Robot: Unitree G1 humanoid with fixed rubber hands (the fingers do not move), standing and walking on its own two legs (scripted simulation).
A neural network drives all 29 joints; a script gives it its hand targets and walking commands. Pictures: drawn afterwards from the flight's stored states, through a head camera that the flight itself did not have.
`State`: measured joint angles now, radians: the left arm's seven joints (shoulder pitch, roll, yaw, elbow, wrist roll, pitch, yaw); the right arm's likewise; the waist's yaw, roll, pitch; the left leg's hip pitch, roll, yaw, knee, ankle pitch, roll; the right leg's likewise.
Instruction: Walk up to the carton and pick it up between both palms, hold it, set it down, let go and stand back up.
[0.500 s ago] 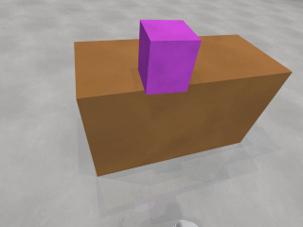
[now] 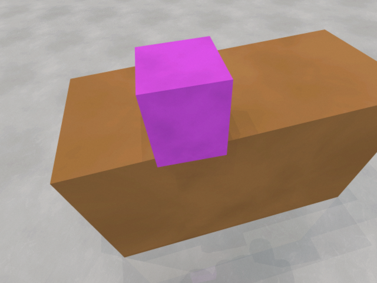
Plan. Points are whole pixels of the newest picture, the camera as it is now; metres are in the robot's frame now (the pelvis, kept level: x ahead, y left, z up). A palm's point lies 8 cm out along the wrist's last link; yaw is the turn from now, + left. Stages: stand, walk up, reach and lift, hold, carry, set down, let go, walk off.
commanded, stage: walk up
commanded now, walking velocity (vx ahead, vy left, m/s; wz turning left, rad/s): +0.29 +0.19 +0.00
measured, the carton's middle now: (182, 103) +0.56 +0.04 +0.08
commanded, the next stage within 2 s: none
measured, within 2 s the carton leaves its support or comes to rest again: neither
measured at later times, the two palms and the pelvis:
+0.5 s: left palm out of the picture +0.07 +0.30 -0.15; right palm (258, 244) +0.26 -0.14 -0.14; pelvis +0.16 +0.09 -0.01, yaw +2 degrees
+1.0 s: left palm (69, 254) +0.23 +0.35 -0.14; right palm (232, 268) +0.21 -0.07 -0.15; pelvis +0.21 +0.13 +0.00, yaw +0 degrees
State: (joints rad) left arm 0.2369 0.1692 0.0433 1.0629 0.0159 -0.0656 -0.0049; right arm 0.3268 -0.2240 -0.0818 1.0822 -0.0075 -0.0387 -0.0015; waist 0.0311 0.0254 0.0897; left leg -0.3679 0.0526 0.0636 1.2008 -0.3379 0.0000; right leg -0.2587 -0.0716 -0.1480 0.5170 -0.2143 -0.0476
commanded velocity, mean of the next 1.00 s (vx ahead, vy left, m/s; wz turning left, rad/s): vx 0.14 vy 0.09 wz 0.00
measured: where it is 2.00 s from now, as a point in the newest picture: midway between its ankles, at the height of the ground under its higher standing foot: outside the picture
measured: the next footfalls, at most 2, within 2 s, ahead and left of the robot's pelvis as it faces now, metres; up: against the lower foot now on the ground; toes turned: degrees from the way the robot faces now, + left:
left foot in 0.48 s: +0.24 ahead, +0.22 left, +0.00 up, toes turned +11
right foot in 0.96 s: +0.27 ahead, +0.04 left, +0.00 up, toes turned -4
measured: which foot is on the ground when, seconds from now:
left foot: up 0.00-0.46, down 0.48-1.00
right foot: down 0.00-0.52, up 0.54-0.94, down 0.96-1.00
